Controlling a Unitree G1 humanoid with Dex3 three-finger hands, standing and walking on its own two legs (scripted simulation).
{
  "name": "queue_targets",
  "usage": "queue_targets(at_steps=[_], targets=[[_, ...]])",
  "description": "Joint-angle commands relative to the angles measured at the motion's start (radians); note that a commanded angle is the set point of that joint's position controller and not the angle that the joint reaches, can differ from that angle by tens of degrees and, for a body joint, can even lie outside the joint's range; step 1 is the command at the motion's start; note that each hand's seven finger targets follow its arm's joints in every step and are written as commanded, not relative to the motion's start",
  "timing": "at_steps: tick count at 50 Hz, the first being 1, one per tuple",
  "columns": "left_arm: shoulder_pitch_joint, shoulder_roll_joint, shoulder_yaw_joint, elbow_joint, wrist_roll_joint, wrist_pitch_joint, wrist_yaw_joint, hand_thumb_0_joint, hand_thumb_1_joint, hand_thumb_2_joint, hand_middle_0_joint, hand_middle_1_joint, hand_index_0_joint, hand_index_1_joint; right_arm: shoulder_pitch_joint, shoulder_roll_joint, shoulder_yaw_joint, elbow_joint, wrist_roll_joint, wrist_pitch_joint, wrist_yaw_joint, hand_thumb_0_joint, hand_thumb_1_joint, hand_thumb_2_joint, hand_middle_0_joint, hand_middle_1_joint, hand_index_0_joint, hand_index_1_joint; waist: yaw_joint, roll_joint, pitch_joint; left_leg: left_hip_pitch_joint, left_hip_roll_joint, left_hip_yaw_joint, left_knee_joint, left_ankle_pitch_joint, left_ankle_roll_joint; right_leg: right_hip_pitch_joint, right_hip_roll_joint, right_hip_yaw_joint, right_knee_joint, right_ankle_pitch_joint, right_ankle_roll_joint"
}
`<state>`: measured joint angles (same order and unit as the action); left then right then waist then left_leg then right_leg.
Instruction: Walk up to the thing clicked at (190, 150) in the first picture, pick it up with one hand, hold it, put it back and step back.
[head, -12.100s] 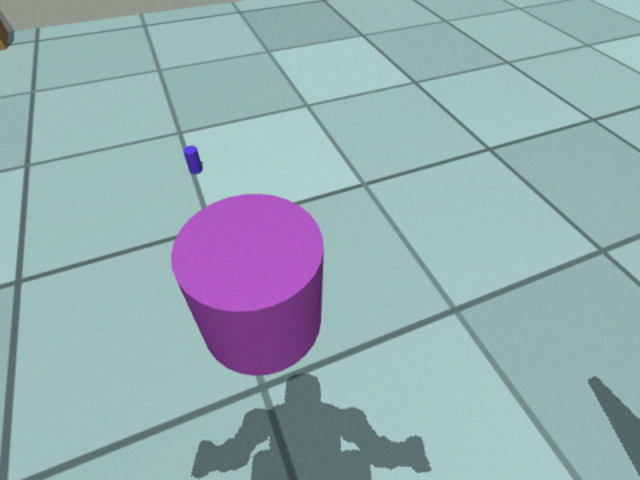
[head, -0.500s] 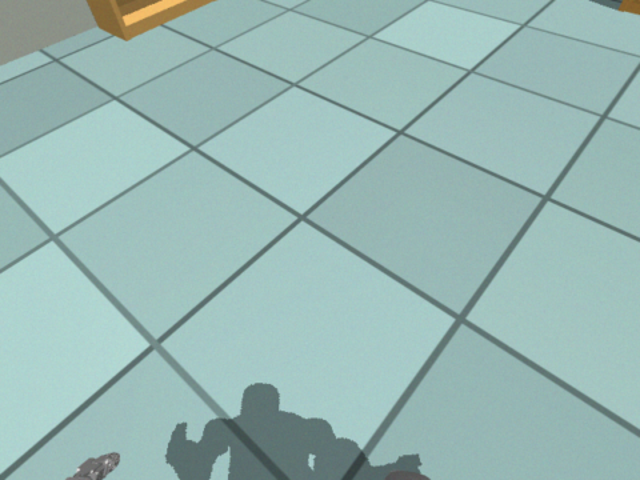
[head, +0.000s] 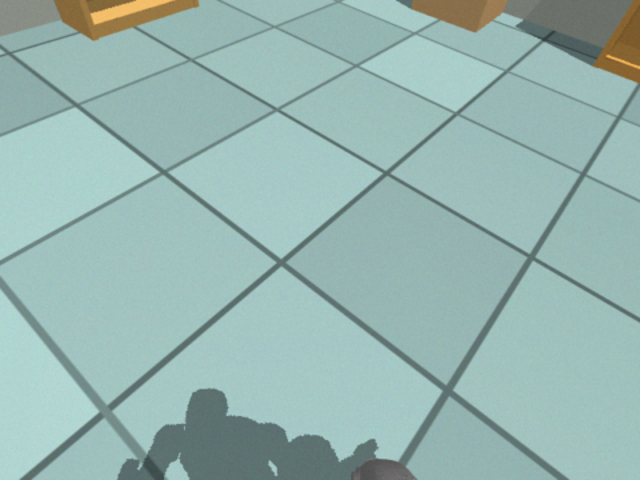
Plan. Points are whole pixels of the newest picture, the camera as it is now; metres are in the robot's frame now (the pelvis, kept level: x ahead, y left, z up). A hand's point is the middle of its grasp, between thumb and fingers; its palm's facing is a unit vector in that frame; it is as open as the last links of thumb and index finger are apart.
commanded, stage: walk up
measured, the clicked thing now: out of the picture +0.14 +1.32 -0.71
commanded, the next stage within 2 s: stand in 1.40 s
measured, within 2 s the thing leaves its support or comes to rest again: neither
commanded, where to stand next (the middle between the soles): +0.30 -0.04 m, yaw +1 degrees
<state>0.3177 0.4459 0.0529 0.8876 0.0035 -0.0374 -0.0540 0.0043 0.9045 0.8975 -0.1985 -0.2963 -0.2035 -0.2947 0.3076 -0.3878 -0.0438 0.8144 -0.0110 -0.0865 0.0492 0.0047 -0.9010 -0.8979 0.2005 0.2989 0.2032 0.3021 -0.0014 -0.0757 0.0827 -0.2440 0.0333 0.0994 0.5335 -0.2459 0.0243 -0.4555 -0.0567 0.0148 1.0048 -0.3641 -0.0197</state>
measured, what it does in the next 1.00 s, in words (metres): walks ahead: right foot, then left foot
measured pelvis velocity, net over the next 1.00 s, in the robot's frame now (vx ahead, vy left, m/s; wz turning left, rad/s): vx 0.24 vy -0.03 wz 0.02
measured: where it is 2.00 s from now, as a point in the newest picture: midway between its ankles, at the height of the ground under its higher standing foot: (310, 473)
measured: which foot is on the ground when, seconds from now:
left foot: down 0.00-0.22, up 0.24-0.56, down 0.58-1.00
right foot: up 0.00-0.18, down 0.20-1.00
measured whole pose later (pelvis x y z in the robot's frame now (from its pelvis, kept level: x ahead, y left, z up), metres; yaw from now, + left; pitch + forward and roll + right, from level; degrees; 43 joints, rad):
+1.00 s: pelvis +0.24 -0.03 +0.00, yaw +1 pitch -2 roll +0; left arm 0.15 0.37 -0.01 1.04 0.00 -0.04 0.00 0.00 0.90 0.90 -0.20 -0.30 -0.21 -0.30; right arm 0.09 -0.37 0.01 1.02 0.01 -0.01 0.02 0.01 -0.90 -0.90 0.20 0.30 0.20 0.30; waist 0.02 0.02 0.08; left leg -0.29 0.05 0.05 0.57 -0.24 -0.01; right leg -0.20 -0.03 -0.03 0.57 -0.33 0.01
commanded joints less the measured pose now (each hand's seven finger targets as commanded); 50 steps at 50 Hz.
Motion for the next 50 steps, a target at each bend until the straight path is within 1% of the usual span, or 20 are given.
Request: queue_targets(at_steps=[1, 6, 8, 10, 11, 12, 14, 18, 21, 26, 28, 29, 30, 31, 32, 38, 40, 41, 44, 50], targets=[[-0.022, 0.162, 0.054, -0.092, 0.009, -0.019, -0.011, 0.000, 0.900, 0.900, -0.200, -0.300, -0.200, -0.300, 0.057, -0.293, -0.090, -0.061, 0.000, -0.027, -0.025, 0.000, -0.900, -0.900, 0.200, 0.300, 0.200, 0.300, -0.028, 0.230, -0.015, 0.083, 0.245, -0.229, -0.270, 0.064, 0.209, -0.089, -0.052, -0.011, -0.150, 0.038, 0.014], [-0.050, 0.152, 0.064, -0.090, 0.009, -0.027, -0.022, 0.000, 0.900, 0.900, -0.200, -0.300, -0.200, -0.300, 0.011, -0.307, -0.089, -0.084, 0.005, -0.016, -0.017, 0.000, -0.900, -0.900, 0.200, 0.300, 0.200, 0.300, -0.010, 0.242, -0.012, -0.012, 0.211, -0.173, -0.229, -0.049, 0.173, 0.070, -0.021, -0.069, -0.343, 0.160, 0.003], [0.022, 0.155, 0.071, -0.059, 0.010, -0.036, -0.015, 0.000, 0.900, 0.900, -0.200, -0.300, -0.200, -0.300, -0.025, -0.299, -0.086, -0.094, 0.009, -0.004, -0.016, 0.000, -0.900, -0.900, 0.200, 0.300, 0.200, 0.300, 0.042, 0.181, -0.044, -0.083, 0.198, -0.143, -0.109, -0.040, 0.148, 0.248, 0.013, -0.097, -0.425, 0.200, -0.001], [0.139, 0.206, 0.096, -0.031, 0.015, -0.051, 0.002, 0.000, 0.900, 0.900, -0.200, -0.300, -0.200, -0.300, 0.011, -0.224, -0.054, -0.097, 0.005, 0.003, -0.017, 0.000, -0.900, -0.900, 0.200, 0.300, 0.200, 0.300, 0.102, 0.002, -0.112, -0.186, 0.100, -0.052, 0.202, 0.008, 0.093, 0.478, 0.025, -0.061, -0.513, 0.087, -0.029], [0.212, 0.295, 0.123, -0.032, 0.022, -0.062, 0.018, 0.000, 0.900, 0.900, -0.200, -0.300, -0.200, -0.300, 0.052, -0.134, -0.026, -0.114, 0.008, 0.000, -0.018, 0.000, -0.900, -0.900, 0.200, 0.300, 0.200, 0.300, 0.120, -0.262, -0.129, -0.355, -0.007, -0.002, 0.514, -0.201, 0.036, 0.561, -0.221, 0.324, -0.662, -0.080, -0.095], [0.182, 0.345, 0.120, -0.055, 0.010, -0.064, 0.019, 0.000, 0.900, 0.900, -0.200, -0.300, -0.200, -0.300, 0.032, -0.217, -0.048, -0.103, 0.010, 0.011, -0.027, 0.000, -0.900, -0.900, 0.200, 0.300, 0.200, 0.300, 0.113, -0.189, -0.107, -0.459, -0.049, -0.086, 0.632, -0.311, 0.021, 0.514, -0.381, 0.644, -0.772, -0.158, -0.223], [0.082, 0.292, 0.102, -0.088, -0.012, -0.061, 0.025, 0.000, 0.900, 0.900, -0.200, -0.300, -0.200, -0.300, 0.028, -0.263, -0.061, -0.060, 0.018, 0.019, -0.034, 0.000, -0.900, -0.900, 0.200, 0.300, 0.200, 0.300, 0.071, -0.019, -0.019, -0.433, 0.023, -0.204, 0.662, -0.218, 0.014, 0.381, -0.343, 0.494, -0.746, -0.063, -0.248], [0.022, 0.236, 0.079, -0.106, 0.001, -0.068, 0.031, 0.000, 0.900, 0.900, -0.200, -0.300, -0.200, -0.300, 0.082, -0.224, -0.060, -0.011, 0.008, 0.026, -0.010, 0.000, -0.900, -0.900, 0.200, 0.300, 0.200, 0.300, 0.018, -0.083, -0.024, -0.309, 0.050, -0.153, 0.454, -0.133, -0.005, 0.270, -0.224, 0.174, -0.704, 0.204, -0.211], [0.030, 0.243, 0.081, -0.123, 0.010, -0.072, 0.031, 0.000, 0.900, 0.900, -0.200, -0.300, -0.200, -0.300, 0.022, -0.203, -0.063, -0.032, -0.006, 0.034, 0.006, 0.000, -0.900, -0.900, 0.200, 0.300, 0.200, 0.300, 0.035, -0.085, -0.013, -0.257, 0.055, -0.102, 0.306, -0.088, -0.018, 0.216, -0.232, 0.134, -0.715, 0.161, -0.223], [-0.034, 0.219, 0.043, -0.132, 0.004, -0.051, 0.048, 0.000, 0.900, 0.900, -0.200, -0.300, -0.200, -0.300, -0.001, -0.160, -0.054, -0.016, -0.001, 0.032, -0.015, 0.000, -0.900, -0.900, 0.200, 0.300, 0.200, 0.300, 0.002, -0.050, -0.076, -0.033, 0.010, -0.041, 0.116, 0.094, -0.008, 0.135, -0.198, 0.016, -0.535, 0.460, -0.170], [-0.045, 0.168, 0.019, -0.130, -0.004, -0.036, 0.053, 0.000, 0.900, 0.900, -0.200, -0.300, -0.200, -0.300, 0.038, -0.195, -0.065, 0.014, -0.007, 0.020, -0.029, 0.000, -0.900, -0.900, 0.200, 0.300, 0.200, 0.300, -0.031, 0.043, -0.119, 0.130, -0.012, -0.052, 0.009, 0.173, 0.018, 0.057, -0.134, -0.033, -0.370, 0.367, -0.107], [-0.023, 0.125, 0.005, -0.130, -0.011, -0.031, 0.055, 0.000, 0.900, 0.900, -0.200, -0.300, -0.200, -0.300, 0.058, -0.248, -0.075, 0.016, -0.015, 0.016, -0.039, 0.000, -0.900, -0.900, 0.200, 0.300, 0.200, 0.300, -0.040, 0.185, -0.152, 0.184, 0.102, -0.189, -0.065, 0.230, 0.053, 0.019, -0.063, -0.088, -0.230, 0.263, -0.058], [0.022, 0.074, -0.010, -0.127, -0.021, -0.019, 0.057, 0.000, 0.900, 0.900, -0.200, -0.300, -0.200, -0.300, 0.026, -0.295, -0.075, -0.014, -0.018, 0.009, -0.045, 0.000, -0.900, -0.900, 0.200, 0.300, 0.200, 0.300, -0.013, 0.304, -0.170, 0.189, 0.306, -0.518, -0.161, 0.246, 0.142, -0.057, 0.041, -0.069, -0.100, -0.113, 0.000], [0.047, 0.150, 0.014, -0.079, -0.019, 0.001, 0.070, 0.000, 0.900, 0.900, -0.200, -0.300, -0.200, -0.300, -0.012, -0.323, -0.077, -0.020, 0.005, 0.012, -0.045, 0.000, -0.900, -0.900, 0.200, 0.300, 0.200, 0.300, -0.007, 0.245, -0.175, 0.122, 0.365, -0.583, -0.161, 0.198, 0.246, 0.010, 0.016, -0.006, -0.041, -0.262, -0.002], [0.022, 0.169, 0.013, -0.060, -0.014, 0.003, 0.075, 0.000, 0.900, 0.900, -0.200, -0.300, -0.200, -0.300, -0.055, -0.303, -0.076, -0.012, 0.004, 0.019, -0.049, 0.000, -0.900, -0.900, 0.200, 0.300, 0.200, 0.300, 0.001, 0.206, -0.150, 0.083, 0.338, -0.528, -0.145, 0.208, 0.250, 0.010, 0.000, 0.013, -0.036, -0.270, -0.006], [0.053, 0.144, 0.018, 0.056, -0.002, -0.013, 0.076, 0.000, 0.900, 0.900, -0.200, -0.300, -0.200, -0.300, -0.191, -0.232, -0.027, 0.005, 0.012, 0.047, -0.053, 0.000, -0.900, -0.900, 0.200, 0.300, 0.200, 0.300, 0.053, 0.243, -0.141, -0.096, 0.183, -0.239, 0.016, 0.247, 0.101, 0.286, 0.016, -0.028, -0.488, 0.125, -0.008], [-0.073, 0.235, 0.028, 0.026, 0.011, -0.025, 0.076, 0.000, 0.900, 0.900, -0.200, -0.300, -0.200, -0.300, -0.183, -0.162, -0.007, 0.021, 0.031, 0.055, -0.047, 0.000, -0.900, -0.900, 0.200, 0.300, 0.200, 0.300, 0.004, 0.053, -0.115, -0.080, 0.063, -0.160, 0.066, 0.053, 0.009, 0.174, -0.160, 0.232, -0.587, 0.162, -0.084], [-0.157, 0.234, 0.020, 0.023, 0.006, -0.020, 0.068, 0.000, 0.900, 0.900, -0.200, -0.300, -0.200, -0.300, -0.161, -0.182, -0.017, 0.063, 0.028, 0.058, -0.051, 0.000, -0.900, -0.900, 0.200, 0.300, 0.200, 0.300, -0.031, 0.030, -0.096, 0.049, 0.048, -0.130, 0.047, -0.030, 0.004, 0.069, -0.174, 0.213, -0.563, 0.146, -0.104], [-0.155, 0.163, -0.005, 0.064, -0.008, -0.019, 0.068, 0.000, 0.900, 0.900, -0.200, -0.300, -0.200, -0.300, -0.237, -0.205, -0.013, 0.103, 0.022, 0.045, -0.047, 0.000, -0.900, -0.900, 0.200, 0.300, 0.200, 0.300, 0.008, 0.096, -0.106, 0.052, 0.109, -0.186, -0.018, 0.157, 0.036, 0.151, -0.069, 0.068, -0.528, 0.226, -0.029], [-0.214, 0.156, -0.009, 0.123, -0.011, -0.014, 0.070, 0.000, 0.900, 0.900, -0.200, -0.300, -0.200, -0.300, -0.271, -0.194, -0.002, 0.179, 0.024, 0.049, -0.048, 0.000, -0.900, -0.900, 0.200, 0.300, 0.200, 0.300, 0.001, 0.049, -0.139, 0.100, 0.101, -0.150, -0.059, 0.270, 0.024, 0.262, -0.079, 0.055, -0.572, 0.372, -0.017]])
